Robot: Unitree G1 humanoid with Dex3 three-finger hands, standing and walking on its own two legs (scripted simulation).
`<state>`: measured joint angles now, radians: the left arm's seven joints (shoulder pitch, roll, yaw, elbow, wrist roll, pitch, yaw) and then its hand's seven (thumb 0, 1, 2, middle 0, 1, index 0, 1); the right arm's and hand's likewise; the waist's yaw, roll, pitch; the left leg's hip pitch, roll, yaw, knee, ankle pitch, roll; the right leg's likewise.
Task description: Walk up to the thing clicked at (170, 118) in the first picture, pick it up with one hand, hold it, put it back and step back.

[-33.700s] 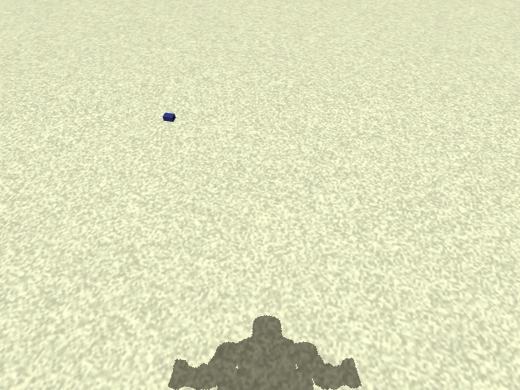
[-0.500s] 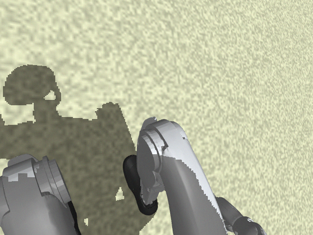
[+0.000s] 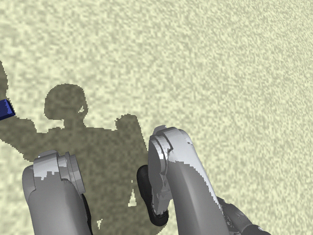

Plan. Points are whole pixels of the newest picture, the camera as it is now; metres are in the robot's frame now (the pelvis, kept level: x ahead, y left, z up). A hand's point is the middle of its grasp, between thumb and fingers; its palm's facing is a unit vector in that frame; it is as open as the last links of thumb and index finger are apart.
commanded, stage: withdraw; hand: left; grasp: from above
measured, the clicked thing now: out of the picture +0.44 +0.34 -0.29
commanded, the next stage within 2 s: home in 0.58 s
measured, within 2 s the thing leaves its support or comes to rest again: neither
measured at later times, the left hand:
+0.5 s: hand out of the picture +0.40 +0.32 -0.13, palm faces -0.50 -0.12 -0.86, open 12.5 cm
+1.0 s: hand out of the picture +0.42 +0.35 -0.08, palm faces -0.38 -0.27 -0.89, open 10.8 cm
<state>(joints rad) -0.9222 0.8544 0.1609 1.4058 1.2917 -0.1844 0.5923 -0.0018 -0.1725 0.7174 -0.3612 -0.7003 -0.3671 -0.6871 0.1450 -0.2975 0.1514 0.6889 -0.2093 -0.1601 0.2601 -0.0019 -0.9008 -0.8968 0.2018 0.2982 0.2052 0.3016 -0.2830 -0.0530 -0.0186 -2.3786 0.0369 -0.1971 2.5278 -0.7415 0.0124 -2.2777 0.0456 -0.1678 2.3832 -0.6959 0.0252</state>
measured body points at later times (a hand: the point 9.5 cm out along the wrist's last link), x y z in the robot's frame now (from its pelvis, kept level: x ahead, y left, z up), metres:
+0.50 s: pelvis -0.02 -0.01 +0.04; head +0.20 +0.09 +0.41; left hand +0.42 +0.32 -0.08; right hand +0.06 -0.30 -0.05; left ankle +0.05 +0.12 -0.27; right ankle +0.10 -0.11 -0.27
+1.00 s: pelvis +0.00 +0.00 +0.06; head +0.23 +0.08 +0.44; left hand +0.44 +0.36 -0.03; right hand +0.06 -0.24 -0.06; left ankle +0.05 +0.12 -0.27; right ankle +0.10 -0.11 -0.27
